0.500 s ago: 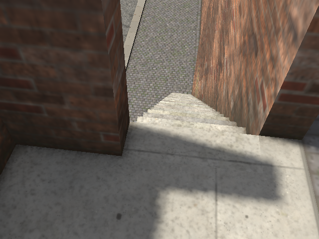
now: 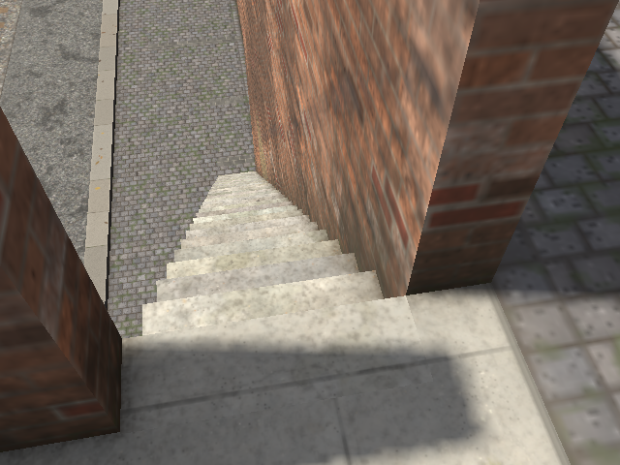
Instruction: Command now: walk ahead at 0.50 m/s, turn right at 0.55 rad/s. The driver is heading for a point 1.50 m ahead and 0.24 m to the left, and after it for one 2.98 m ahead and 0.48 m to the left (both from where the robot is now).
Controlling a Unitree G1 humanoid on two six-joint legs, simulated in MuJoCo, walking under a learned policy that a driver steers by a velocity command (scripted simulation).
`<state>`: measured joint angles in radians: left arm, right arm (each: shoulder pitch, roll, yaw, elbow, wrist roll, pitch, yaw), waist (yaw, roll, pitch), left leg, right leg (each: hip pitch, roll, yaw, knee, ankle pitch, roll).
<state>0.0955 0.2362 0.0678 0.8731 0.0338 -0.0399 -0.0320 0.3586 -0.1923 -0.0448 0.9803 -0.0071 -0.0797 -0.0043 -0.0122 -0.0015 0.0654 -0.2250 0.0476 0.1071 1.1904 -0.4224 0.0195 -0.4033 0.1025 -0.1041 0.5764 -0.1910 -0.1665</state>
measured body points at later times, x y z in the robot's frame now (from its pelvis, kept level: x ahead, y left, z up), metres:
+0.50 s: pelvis +0.29 +0.03 +0.00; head +0.33 +0.02 +0.45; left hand +0.24 +0.28 -0.14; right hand +0.47 -0.20 -0.12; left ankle +0.40 +0.08 -0.72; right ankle +0.08 -0.03 -0.71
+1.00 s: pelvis +0.54 +0.05 +0.00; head +0.57 +0.05 +0.44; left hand +0.60 +0.34 -0.10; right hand +0.69 -0.21 -0.13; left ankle +0.41 +0.09 -0.67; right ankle +0.64 -0.02 -0.72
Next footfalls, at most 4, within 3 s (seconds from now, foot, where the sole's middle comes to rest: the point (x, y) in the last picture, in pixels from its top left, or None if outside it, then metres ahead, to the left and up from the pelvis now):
0.50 left None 0.44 0.09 -0.76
0.96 right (322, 361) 0.67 -0.01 -0.76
1.36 left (218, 370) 0.66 0.23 -0.76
1.92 right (295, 318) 0.91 0.06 -0.97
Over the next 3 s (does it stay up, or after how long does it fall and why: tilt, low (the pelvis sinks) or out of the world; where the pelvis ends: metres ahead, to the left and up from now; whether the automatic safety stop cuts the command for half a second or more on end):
stays up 1.28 0.27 -0.56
